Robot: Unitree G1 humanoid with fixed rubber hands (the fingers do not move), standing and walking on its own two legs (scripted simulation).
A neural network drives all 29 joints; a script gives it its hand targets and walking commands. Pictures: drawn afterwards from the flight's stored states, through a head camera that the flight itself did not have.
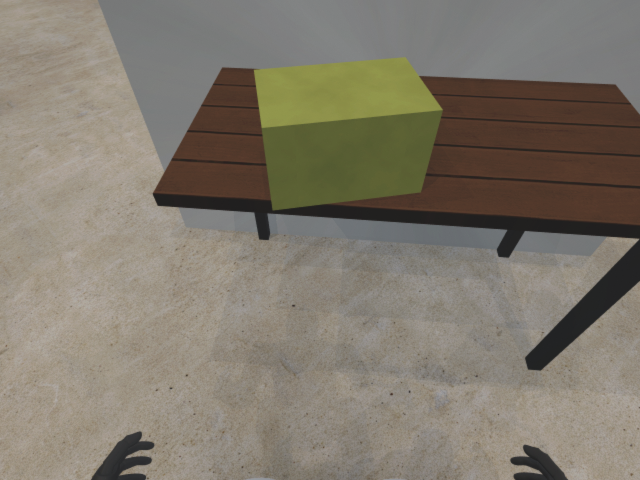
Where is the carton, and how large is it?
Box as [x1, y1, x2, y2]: [254, 57, 442, 210]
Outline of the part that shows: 405,57 254,70 272,210 420,191 442,109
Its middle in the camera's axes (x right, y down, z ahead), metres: +0.04 -0.21 +0.74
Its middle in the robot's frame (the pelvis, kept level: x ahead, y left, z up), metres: +0.69 -0.02 +0.04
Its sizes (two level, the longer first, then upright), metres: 0.295 0.194 0.180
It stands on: a table, 0.71 m high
